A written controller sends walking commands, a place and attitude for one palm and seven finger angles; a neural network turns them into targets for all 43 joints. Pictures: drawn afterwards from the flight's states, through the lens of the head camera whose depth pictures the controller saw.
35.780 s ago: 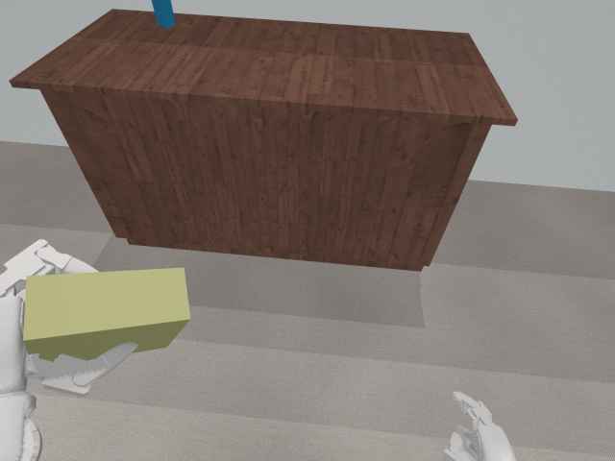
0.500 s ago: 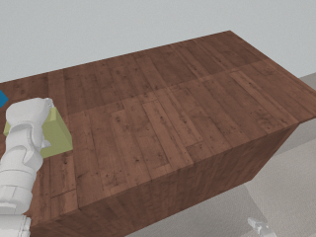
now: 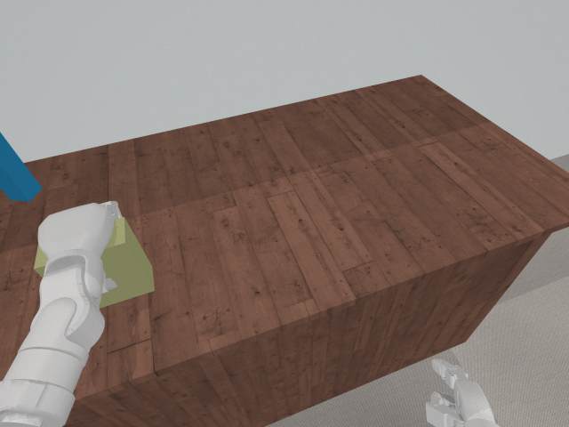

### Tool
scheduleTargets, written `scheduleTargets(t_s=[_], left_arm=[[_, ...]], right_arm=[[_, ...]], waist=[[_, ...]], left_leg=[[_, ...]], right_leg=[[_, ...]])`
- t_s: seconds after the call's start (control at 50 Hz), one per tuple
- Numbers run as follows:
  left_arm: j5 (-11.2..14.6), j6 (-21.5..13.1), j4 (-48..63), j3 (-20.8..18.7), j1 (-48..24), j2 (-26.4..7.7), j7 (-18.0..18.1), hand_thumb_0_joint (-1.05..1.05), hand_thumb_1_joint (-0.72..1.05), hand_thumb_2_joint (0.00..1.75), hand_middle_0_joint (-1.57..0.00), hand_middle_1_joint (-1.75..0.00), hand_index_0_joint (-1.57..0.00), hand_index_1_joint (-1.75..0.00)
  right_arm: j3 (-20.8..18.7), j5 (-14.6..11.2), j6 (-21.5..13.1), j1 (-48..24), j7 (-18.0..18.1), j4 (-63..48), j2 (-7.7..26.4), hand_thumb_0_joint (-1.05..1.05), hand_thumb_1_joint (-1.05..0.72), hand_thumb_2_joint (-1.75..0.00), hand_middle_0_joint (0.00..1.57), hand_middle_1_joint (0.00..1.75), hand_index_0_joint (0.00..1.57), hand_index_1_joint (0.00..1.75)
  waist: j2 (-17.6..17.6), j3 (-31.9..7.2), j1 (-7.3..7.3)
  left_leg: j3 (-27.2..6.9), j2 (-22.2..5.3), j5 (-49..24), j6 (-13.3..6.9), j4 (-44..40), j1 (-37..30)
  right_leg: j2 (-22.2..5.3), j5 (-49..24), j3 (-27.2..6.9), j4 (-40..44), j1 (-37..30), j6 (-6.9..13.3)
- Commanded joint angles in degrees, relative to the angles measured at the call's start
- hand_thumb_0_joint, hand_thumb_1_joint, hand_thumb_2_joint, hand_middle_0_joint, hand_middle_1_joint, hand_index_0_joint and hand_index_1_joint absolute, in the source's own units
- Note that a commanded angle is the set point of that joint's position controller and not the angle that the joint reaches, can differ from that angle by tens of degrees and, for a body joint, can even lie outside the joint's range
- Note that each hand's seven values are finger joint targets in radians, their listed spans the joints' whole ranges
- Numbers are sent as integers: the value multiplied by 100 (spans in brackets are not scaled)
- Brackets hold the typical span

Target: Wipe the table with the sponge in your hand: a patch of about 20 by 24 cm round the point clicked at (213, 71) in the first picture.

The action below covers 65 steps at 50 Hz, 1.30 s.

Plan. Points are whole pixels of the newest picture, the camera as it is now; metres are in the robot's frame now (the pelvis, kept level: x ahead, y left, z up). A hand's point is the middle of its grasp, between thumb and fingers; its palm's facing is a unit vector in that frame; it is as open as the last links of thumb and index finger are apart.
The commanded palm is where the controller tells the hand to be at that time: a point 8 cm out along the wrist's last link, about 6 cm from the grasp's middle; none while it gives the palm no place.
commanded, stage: wipe back along the first lane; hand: left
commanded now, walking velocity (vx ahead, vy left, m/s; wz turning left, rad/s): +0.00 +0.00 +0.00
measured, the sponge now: (107, 275) +0.31 +0.33 +0.04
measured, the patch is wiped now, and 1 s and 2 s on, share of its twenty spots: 0.95 0.95 0.95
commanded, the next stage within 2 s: lift the sponge slowly off the table in 0.86 s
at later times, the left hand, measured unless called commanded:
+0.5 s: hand (99, 281) +0.27 +0.29 +0.09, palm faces +0.03 -0.04 -1.00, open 9.7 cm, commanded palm +0.23 +0.28 +0.12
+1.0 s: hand (99, 310) +0.22 +0.27 +0.09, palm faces +0.07 -0.07 -0.99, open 9.7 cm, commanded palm +0.18 +0.26 +0.13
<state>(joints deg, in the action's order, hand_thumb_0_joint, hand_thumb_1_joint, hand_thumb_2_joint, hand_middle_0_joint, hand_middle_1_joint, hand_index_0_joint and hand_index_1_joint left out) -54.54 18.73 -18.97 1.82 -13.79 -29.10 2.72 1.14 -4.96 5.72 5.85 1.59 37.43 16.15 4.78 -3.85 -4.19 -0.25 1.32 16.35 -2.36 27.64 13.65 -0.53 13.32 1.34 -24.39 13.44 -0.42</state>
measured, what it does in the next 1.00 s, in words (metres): stands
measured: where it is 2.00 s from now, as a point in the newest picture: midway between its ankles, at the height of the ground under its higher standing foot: outside the picture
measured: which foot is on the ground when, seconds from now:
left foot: down 0.00-1.00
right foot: down 0.00-1.00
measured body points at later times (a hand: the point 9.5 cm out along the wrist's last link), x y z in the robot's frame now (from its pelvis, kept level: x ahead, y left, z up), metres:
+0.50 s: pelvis +0.00 -0.01 +0.00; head -0.01 -0.05 +0.45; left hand +0.26 +0.29 +0.14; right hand +0.23 -0.23 -0.09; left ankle -0.02 +0.09 -0.74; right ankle -0.01 -0.13 -0.74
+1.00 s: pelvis +0.00 -0.02 +0.00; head -0.03 -0.06 +0.45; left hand +0.22 +0.27 +0.14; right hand +0.24 -0.23 -0.08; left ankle -0.02 +0.09 -0.74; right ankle -0.01 -0.13 -0.74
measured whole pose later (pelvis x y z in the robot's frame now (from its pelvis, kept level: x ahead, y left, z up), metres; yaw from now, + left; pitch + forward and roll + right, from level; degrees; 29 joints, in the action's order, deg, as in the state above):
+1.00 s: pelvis +0.00 -0.02 +0.00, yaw -1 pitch -1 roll -1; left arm -53.2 24.7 8.9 3.0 10.4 -25.9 3.6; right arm 1.6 -4.4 4.2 2.8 0.4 36.2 15.8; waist 6.3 -3.0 -6.1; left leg 0.5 0.2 16.8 -1.2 27.4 9.2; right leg 0.6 14.3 0.5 -26.0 10.3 0.5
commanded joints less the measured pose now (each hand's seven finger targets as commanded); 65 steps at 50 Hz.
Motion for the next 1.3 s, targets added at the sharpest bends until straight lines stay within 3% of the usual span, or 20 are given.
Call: scheduleTargets(t_s=[0.0, 0.04, 0.16, 0.2, 0.36, 0.4, 0.48, 0.5, 0.66, 0.74, 0.8, 0.86, 0.9, 0.92, 0.94, 0.98, 1.0, 1.06, 1.12, 1.28], left_arm=[[185, 85, 778, -491, -480, -1083, -192, 0, 10, 130, -120, -160, -120, -160], [189, 117, 841, -289, -290, -807, -200, 0, 10, 130, -120, -160, -120, -160], [282, 180, 1380, -215, 376, -562, -164, 0, 10, 130, -120, -160, -120, -160], [305, 210, 1635, -369, 333, -736, -141, 0, 10, 130, -120, -160, -120, -160], [307, 418, 1827, -78, 717, -397, -148, 0, 10, 130, -120, -160, -120, -160], [331, 406, 2098, -195, 716, -561, -162, 0, 10, 130, -120, -160, -120, -160], [369, 408, 2187, -131, 1179, -396, -180, 0, 10, 130, -120, -160, -120, -160], [380, 395, 2335, -311, 1087, -613, -170, 0, 10, 130, -120, -160, -120, -160], [432, 461, 2574, -163, 1895, -284, -108, 0, 10, 130, -120, -160, -120, -160], [421, 587, 2725, -226, 1818, -397, -81, 0, 10, 130, -120, -160, -120, -160], [391, 637, 2995, -149, 1798, -375, -101, 0, 10, 130, -120, -160, -120, -160], [419, 662, 3000, -5, 2242, -143, -115, 0, 10, 130, -120, -160, -120, -160], [374, 664, 3252, -50, 2229, -225, -114, 0, 10, 130, -120, -160, -120, -160], [409, 663, 3381, 59, 2393, -55, -101, 0, 10, 130, -120, -160, -120, -160], [419, 680, 3218, -105, 2547, -219, -88, 0, 10, 130, -120, -160, -120, -160], [365, 699, 3445, -56, 2232, -231, -76, 0, 10, 130, -120, -160, -120, -160], [356, 700, 3635, -247, 2109, -475, -47, 0, 10, 130, -120, -160, -120, -160], [289, 790, 3424, -46, 1979, -300, -63, 0, 10, 130, -120, -160, -120, -160], [146, 823, 3653, 11, 1219, -421, -58, 0, 10, 130, -120, -160, -120, -160], [144, 673, 3749, -158, 1279, -580, -137, 0, 10, 130, -120, -160, -120, -160]], right_arm=[[-206, 28, -258, -888, 70, -905, 758, 0, -90, -90, 20, 30, 20, 30], [-212, 28, -260, -873, 56, -900, 719, 0, -90, -90, 20, 30, 20, 30], [-209, 44, -310, -1031, 20, -962, 672, 0, -90, -90, 20, 30, 20, 30], [-194, 50, -322, -1130, 27, -973, 693, 0, -90, -90, 20, 30, 20, 30], [-194, 37, -370, -1201, 48, -954, 652, 0, -90, -90, 20, 30, 20, 30], [-179, 38, -392, -1293, 51, -994, 659, 0, -90, -90, 20, 30, 20, 30], [-186, 54, -412, -1258, 29, -1009, 627, 0, -90, -90, 20, 30, 20, 30], [-177, 58, -417, -1318, 31, -1027, 638, 0, -90, -90, 20, 30, 20, 30], [-181, 54, -446, -1341, -23, -1072, 578, 0, -90, -90, 20, 30, 20, 30], [-165, 53, -426, -1399, -5, -1070, 580, 0, -90, -90, 20, 30, 20, 30], [-147, 52, -432, -1515, -14, -1122, 578, 0, -90, -90, 20, 30, 20, 30], [-144, 41, -442, -1475, -38, -1119, 533, 0, -90, -90, 20, 30, 20, 30], [-146, 58, -449, -1561, -59, -1146, 547, 0, -90, -90, 20, 30, 20, 30], [-150, 50, -465, -1526, -82, -1213, 508, 0, -90, -90, 20, 30, 20, 30], [-141, 47, -462, -1509, -77, -1145, 518, 0, -90, -90, 20, 30, 20, 30], [-144, 64, -436, -1564, -66, -1156, 526, 0, -90, -90, 20, 30, 20, 30], [-140, 77, -444, -1621, -59, -1169, 538, 0, -90, -90, 20, 30, 20, 30], [-111, 71, -446, -1591, -33, -1121, 510, 0, -90, -90, 20, 30, 20, 30], [-96, 71, -511, -1652, 28, -1172, 495, 0, -90, -90, 20, 30, 20, 30], [-88, 122, -584, -1654, 38, -1090, 470, 0, -90, -90, 20, 30, 20, 30]], waist=[[-395, -905, -80], [-473, -816, -39], [-469, -750, -107], [-455, -809, -131], [-571, -637, -119], [-506, -719, -139], [-648, -710, -180], [-586, -683, -179], [-603, -572, -247], [-700, -416, -230], [-447, -417, -256], [-678, -417, -260], [-535, -441, -277], [-556, -529, -292], [-686, -412, -301], [-600, -410, -276], [-464, -415, -295], [-516, -184, -254], [-278, -385, -241], [-303, -533, -300]], left_leg=[[-234, -112, -1958, -7, -402, -307], [-191, -94, -1973, -10, -362, -334], [-192, -103, -2049, -2, -373, -393], [-210, -111, -2093, 2, -389, -405], [-178, -82, -1894, -4, -397, -418], [-192, -79, -1876, -15, -404, -453], [-139, -48, -1874, -23, -346, -411], [-172, -61, -1828, -20, -369, -417], [-154, -63, -1885, -5, -325, -391], [-160, -66, -1697, -12, -343, -339], [-184, -75, -1624, -7, -415, -385], [-175, -74, -1693, -9, -363, -373], [-188, -82, -1674, -3, -374, -410], [-175, -81, -1709, -21, -340, -386], [-187, -81, -1708, -12, -329, -365], [-172, -82, -1648, -7, -368, -381], [-215, -92, -1601, -4, -395, -420], [-210, -98, -1459, -2, -440, -368], [-217, -98, -1332, -34, -469, -476], [-245, -68, -1568, -25, -495, -609]], right_leg=[[232, -1456, 36, 137, -656, 472], [236, -1523, 92, 141, -616, 442], [241, -1627, 71, 142, -672, 435], [245, -1701, -5, 126, -734, 453], [244, -1552, 26, 150, -690, 417], [243, -1584, -87, 146, -767, 434], [218, -1764, -47, 105, -843, 388], [235, -1709, -135, 113, -839, 415], [239, -1760, -89, 65, -827, 393], [243, -1530, -132, 101, -730, 378], [265, -1333, -183, 129, -727, 410], [264, -1443, -135, 90, -752, 389], [283, -1399, -216, 95, -745, 416], [258, -1432, -146, 45, -795, 399], [269, -1473, -173, 65, -764, 396], [258, -1389, -173, 85, -729, 386], [285, -1293, -293, 110, -737, 424], [288, -971, -181, 170, -587, 410], [287, -656, -169, 178, -583, 432], [302, -973, -219, 215, -809, 459]])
